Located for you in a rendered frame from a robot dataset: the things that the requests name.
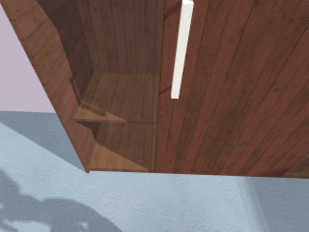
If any handle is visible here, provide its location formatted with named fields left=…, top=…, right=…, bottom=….
left=171, top=0, right=194, bottom=99

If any wardrobe door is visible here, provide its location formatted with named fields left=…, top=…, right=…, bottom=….
left=287, top=154, right=309, bottom=173
left=154, top=0, right=309, bottom=177

